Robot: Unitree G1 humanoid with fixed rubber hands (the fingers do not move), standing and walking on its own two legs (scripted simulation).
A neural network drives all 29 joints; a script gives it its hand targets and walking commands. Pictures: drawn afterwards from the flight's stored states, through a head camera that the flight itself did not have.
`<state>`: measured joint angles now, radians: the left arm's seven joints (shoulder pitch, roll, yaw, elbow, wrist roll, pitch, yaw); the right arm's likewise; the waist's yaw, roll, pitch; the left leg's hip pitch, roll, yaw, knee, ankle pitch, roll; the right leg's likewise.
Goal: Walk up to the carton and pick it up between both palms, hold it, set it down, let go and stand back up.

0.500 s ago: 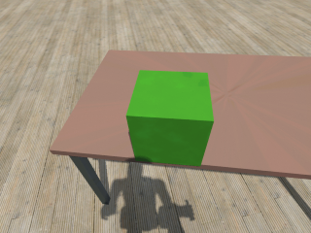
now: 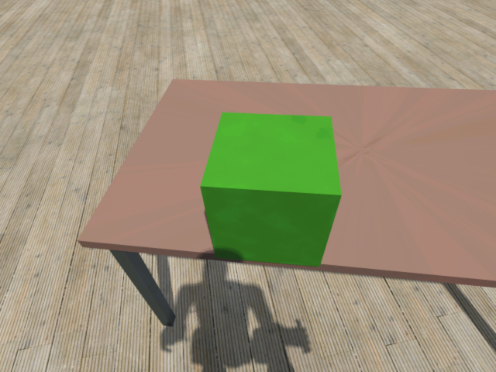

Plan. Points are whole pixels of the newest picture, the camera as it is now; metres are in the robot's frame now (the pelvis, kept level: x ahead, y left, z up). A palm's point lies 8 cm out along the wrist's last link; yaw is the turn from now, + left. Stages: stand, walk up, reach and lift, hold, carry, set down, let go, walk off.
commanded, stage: stand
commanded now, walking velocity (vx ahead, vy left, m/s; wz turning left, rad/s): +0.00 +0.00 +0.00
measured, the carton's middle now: (271, 189) +0.47 -0.01 +0.01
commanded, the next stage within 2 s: none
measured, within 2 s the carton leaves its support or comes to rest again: neither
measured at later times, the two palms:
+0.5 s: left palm out of the picture +0.04 +0.26 -0.11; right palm out of the picture +0.04 -0.26 -0.12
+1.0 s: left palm out of the picture +0.04 +0.26 -0.12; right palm out of the picture +0.04 -0.26 -0.12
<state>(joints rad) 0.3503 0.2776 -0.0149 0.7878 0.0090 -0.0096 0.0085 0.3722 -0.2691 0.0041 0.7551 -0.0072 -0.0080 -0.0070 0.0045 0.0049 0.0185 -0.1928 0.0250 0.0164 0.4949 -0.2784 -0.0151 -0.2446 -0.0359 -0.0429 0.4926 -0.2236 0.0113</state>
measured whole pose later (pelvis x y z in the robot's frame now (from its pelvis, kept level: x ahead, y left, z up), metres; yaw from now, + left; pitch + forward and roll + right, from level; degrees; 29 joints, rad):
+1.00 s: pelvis +0.00 +0.00 +0.00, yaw +0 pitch -1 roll +0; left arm 0.35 0.27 -0.01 0.84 0.01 -0.01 0.02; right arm 0.37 -0.26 0.00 0.82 -0.01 -0.01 -0.01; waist 0.00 0.00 0.02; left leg -0.17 0.03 0.02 0.46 -0.27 -0.02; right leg -0.23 -0.03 -0.04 0.47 -0.22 0.01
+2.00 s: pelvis +0.01 +0.00 +0.00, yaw -1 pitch -1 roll +0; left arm 0.36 0.25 -0.01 0.92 0.00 -0.01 0.03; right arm 0.37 -0.24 0.00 0.90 0.00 -0.01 -0.02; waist 0.00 0.00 0.02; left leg -0.15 0.03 0.03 0.44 -0.26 -0.02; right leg -0.21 -0.03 -0.03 0.44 -0.21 0.01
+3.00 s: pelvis +0.01 +0.00 +0.00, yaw -1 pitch -1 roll +0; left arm 0.35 0.23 -0.02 0.98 0.00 -0.01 0.03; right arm 0.37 -0.22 0.01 0.96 0.00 -0.01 -0.03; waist 0.00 0.00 0.03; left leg -0.14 0.03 0.03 0.42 -0.26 -0.02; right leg -0.21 -0.03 -0.03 0.43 -0.20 0.01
